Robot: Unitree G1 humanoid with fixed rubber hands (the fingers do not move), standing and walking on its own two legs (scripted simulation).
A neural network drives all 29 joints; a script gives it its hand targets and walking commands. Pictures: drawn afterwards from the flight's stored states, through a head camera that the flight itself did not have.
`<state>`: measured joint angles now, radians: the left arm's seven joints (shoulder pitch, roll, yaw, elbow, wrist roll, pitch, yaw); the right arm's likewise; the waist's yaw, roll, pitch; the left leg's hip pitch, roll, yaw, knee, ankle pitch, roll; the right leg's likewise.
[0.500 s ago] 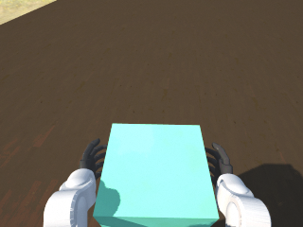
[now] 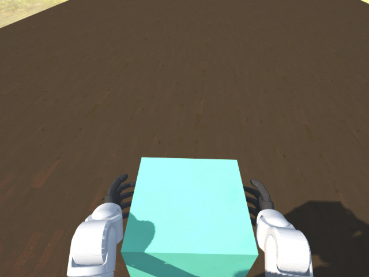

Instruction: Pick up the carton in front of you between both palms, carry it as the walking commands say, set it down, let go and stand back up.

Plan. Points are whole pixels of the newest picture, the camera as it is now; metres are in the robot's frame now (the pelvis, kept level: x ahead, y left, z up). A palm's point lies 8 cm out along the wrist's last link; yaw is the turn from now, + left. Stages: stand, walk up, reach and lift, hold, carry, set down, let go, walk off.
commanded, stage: carry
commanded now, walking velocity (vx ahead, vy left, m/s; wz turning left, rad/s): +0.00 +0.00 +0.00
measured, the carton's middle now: (187, 229) +0.25 +0.00 +0.00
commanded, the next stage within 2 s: hold in 0.72 s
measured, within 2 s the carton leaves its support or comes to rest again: neither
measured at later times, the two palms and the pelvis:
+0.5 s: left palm (118, 213) +0.27 +0.15 +0.04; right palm (257, 218) +0.27 -0.15 +0.04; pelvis -0.03 +0.00 +0.00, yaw +0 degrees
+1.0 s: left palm (114, 223) +0.24 +0.15 +0.05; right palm (263, 232) +0.23 -0.15 +0.05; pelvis -0.05 +0.00 +0.01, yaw -1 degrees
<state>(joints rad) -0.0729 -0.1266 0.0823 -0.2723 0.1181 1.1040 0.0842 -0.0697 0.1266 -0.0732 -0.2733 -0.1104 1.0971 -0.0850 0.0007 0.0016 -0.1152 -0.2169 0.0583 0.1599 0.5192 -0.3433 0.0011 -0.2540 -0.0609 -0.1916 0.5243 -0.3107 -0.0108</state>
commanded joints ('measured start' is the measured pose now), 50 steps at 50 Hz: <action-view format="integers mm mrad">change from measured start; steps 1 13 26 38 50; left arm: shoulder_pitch -416 -515 -619 -485 -588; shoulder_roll -726 -733 -857 -817 -867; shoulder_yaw -587 -446 -457 -417 -392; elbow -40 256 379 295 403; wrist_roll -232 -120 -112 -92 -75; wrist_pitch -71 -302 -458 -402 -416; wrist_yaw -160 -218 -271 -266 -288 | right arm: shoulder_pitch -405 -506 -614 -462 -583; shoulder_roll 725 737 861 835 873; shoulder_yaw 573 438 454 414 403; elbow -28 261 383 299 396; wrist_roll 220 110 102 85 75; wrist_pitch -67 -293 -452 -391 -404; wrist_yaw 156 215 269 255 278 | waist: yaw -4 -4 -3 -2 2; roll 9 4 1 -25 1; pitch -200 -175 -235 -156 -94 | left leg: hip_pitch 60 36 54 172 136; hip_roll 116 110 109 -120 -145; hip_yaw -89 -95 -98 -273 -248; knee -50 -94 -86 -128 -197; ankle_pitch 489 340 329 670 321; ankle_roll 7 15 17 18 7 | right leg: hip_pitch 119 104 114 322 330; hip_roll -106 -112 -113 128 145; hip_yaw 98 111 111 293 272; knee -36 -87 -81 -122 -175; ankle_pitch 451 326 326 671 341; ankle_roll -2 -8 -10 -11 9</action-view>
